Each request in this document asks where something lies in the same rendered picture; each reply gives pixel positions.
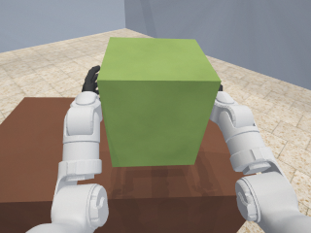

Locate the carton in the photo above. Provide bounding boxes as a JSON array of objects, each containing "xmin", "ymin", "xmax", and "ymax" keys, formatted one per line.
[{"xmin": 96, "ymin": 37, "xmax": 222, "ymax": 167}]

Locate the robot left forearm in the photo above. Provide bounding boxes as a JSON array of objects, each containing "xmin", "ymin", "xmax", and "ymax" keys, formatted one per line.
[{"xmin": 51, "ymin": 91, "xmax": 103, "ymax": 220}]

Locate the robot left hand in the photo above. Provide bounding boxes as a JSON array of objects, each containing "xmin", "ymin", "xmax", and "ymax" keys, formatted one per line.
[{"xmin": 82, "ymin": 65, "xmax": 101, "ymax": 101}]

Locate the robot right forearm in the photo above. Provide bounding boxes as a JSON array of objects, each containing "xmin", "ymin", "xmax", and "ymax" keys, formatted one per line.
[{"xmin": 209, "ymin": 91, "xmax": 299, "ymax": 209}]

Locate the left robot upper arm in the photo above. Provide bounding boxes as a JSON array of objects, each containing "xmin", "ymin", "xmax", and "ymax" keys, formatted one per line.
[{"xmin": 25, "ymin": 183, "xmax": 109, "ymax": 233}]

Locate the robot right hand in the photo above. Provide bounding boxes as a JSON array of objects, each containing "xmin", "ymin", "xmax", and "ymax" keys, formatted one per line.
[{"xmin": 218, "ymin": 84, "xmax": 224, "ymax": 91}]

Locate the right robot upper arm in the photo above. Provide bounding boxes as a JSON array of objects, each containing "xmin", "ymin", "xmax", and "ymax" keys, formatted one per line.
[{"xmin": 235, "ymin": 171, "xmax": 311, "ymax": 233}]

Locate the pedestal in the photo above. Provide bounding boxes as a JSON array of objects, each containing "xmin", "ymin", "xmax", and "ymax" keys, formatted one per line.
[{"xmin": 0, "ymin": 97, "xmax": 256, "ymax": 233}]

